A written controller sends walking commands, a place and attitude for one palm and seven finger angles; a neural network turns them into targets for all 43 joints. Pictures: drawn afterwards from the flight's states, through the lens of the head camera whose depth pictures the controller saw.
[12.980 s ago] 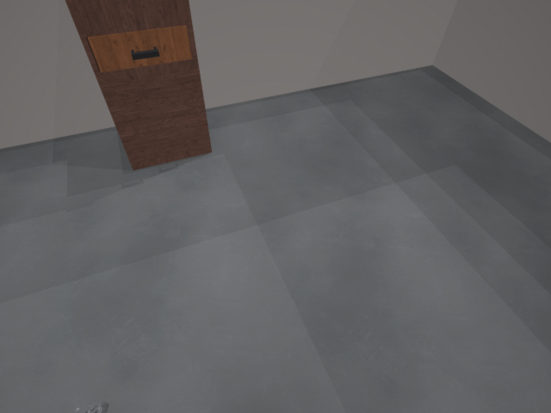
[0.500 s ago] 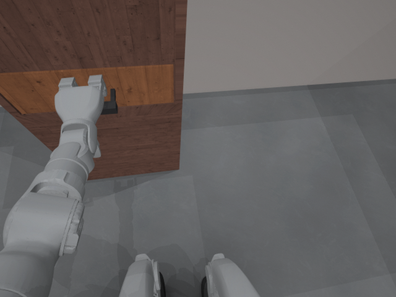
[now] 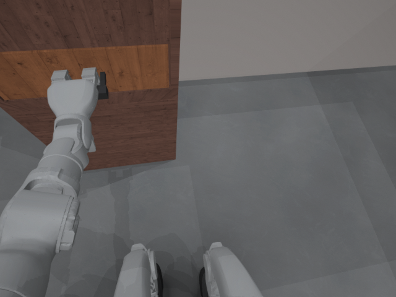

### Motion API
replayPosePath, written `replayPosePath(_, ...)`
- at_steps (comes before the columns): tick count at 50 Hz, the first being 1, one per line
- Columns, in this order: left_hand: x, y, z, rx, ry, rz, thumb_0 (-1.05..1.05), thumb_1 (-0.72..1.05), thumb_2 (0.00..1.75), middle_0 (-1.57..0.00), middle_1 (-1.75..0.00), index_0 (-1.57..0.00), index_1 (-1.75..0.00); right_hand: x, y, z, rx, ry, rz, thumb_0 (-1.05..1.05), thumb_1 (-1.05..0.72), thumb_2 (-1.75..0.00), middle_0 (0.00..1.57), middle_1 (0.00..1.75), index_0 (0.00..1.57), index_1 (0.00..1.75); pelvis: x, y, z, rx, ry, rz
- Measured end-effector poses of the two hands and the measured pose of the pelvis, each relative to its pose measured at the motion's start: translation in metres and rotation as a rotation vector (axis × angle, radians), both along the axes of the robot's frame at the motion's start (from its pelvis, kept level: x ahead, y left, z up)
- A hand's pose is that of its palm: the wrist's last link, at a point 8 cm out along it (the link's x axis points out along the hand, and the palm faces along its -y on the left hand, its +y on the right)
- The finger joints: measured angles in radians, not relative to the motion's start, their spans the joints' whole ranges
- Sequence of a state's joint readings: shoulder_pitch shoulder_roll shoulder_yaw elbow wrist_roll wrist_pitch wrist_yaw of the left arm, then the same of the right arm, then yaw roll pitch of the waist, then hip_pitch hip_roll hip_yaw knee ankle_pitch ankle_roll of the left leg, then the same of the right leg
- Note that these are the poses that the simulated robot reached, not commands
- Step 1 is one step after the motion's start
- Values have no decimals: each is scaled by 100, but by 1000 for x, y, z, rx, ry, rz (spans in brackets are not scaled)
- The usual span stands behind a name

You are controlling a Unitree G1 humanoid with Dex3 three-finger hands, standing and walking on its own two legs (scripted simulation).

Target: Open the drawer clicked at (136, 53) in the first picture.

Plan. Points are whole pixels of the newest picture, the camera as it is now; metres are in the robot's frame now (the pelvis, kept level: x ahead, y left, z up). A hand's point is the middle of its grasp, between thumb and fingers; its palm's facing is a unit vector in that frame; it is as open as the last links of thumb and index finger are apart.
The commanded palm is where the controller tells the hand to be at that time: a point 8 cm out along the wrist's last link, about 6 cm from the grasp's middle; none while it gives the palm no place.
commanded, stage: lower the fingers behind the handle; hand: left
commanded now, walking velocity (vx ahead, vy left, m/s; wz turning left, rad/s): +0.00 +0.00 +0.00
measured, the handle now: (81, 85) +0.57 +0.20 -0.02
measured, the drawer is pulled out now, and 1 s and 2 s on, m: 0.00 0.00 0.04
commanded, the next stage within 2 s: close the thumb around the handle in 0.48 s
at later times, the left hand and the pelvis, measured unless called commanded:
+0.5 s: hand (84, 112) +0.52 +0.20 -0.04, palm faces -0.06 -0.04 -1.00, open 13.8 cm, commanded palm +0.50 +0.19 +0.01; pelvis +0.00 +0.00 -0.01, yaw -1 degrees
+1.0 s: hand (84, 113) +0.51 +0.20 -0.04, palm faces -0.03 -0.04 -1.00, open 9.0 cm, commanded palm +0.50 +0.19 +0.01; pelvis +0.00 +0.00 +0.00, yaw -1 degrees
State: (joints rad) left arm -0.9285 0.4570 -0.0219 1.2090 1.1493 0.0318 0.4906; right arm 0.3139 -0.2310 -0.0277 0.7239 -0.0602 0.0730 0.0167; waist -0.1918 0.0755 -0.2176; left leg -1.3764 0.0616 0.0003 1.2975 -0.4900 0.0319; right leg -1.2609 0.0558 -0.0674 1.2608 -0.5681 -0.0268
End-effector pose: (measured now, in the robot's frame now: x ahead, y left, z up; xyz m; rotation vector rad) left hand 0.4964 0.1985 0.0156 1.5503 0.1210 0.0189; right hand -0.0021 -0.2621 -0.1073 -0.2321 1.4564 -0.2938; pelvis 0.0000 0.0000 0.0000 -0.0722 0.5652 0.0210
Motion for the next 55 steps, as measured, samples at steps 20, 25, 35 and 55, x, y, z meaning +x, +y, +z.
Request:
replayPosePath(20,4,0,-5,-9,-6,8,0,-49,30,-30,-120,-32,-120,-1,2,-11,16,-1,-1,0,-90,-90,20,30,20,30,-3,-3,-8,0,8,-7)
replayPosePath(25,1,1,-4,-17,-7,-8,0,-49,30,-30,-119,-32,-120,-2,1,-9,12,-1,-2,0,-90,-90,20,30,20,30,-2,-2,-7,1,6,-9)
replayPosePath(35,-4,2,-5,-22,-41,-18,0,-44,32,-30,-120,-33,-120,0,-2,-8,8,5,4,0,-90,-90,20,30,20,30,-1,0,-7,-1,1,-8)
replayPosePath(55,-4,2,-2,-22,-36,-16,0,48,72,-35,-128,-39,-130,0,4,-7,10,-8,3,0,-90,-90,20,30,20,30,-3,3,-5,-2,-4,-9)
